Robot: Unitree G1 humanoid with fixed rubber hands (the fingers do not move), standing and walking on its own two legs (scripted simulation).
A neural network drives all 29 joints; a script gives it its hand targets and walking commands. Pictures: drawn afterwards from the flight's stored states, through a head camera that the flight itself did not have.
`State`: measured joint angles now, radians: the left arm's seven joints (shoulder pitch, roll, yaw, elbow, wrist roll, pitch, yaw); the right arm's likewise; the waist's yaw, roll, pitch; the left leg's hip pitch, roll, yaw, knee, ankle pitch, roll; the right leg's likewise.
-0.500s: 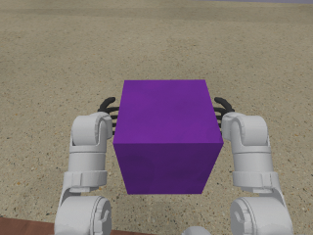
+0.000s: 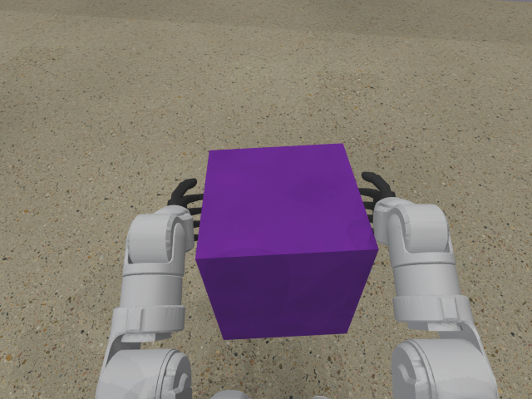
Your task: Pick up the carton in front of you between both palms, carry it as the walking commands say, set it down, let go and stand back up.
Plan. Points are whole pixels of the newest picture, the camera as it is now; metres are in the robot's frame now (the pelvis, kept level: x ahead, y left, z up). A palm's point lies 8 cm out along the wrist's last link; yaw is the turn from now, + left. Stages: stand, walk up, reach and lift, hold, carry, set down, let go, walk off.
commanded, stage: carry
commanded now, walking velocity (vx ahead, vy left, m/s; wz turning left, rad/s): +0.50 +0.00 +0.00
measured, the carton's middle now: (280, 245) +0.35 +0.01 +0.01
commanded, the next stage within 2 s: none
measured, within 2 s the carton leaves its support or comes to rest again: neither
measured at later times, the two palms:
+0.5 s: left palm (190, 84) +0.65 +0.19 +0.11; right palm (342, 85) +0.64 -0.11 +0.12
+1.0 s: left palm (223, 42) +0.87 +0.15 +0.10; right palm (346, 42) +0.87 -0.15 +0.09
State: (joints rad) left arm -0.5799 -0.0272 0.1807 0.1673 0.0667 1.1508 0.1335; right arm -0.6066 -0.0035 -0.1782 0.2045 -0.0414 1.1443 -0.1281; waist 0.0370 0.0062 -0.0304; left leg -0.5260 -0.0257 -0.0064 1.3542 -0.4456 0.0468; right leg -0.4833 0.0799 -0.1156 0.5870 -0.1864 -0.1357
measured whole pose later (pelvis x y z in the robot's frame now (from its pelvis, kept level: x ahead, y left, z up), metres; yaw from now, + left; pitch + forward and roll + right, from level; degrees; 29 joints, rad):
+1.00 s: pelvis +0.60 +0.00 +0.02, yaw +1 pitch +4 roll +0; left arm -0.18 -0.14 0.11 -0.24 0.11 1.20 0.09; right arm -0.16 0.13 -0.14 -0.28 -0.12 1.22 -0.07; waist 0.01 0.03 -0.13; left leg -0.35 0.04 0.06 1.08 -0.43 0.01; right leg -0.37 -0.03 -0.21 0.47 -0.17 -0.07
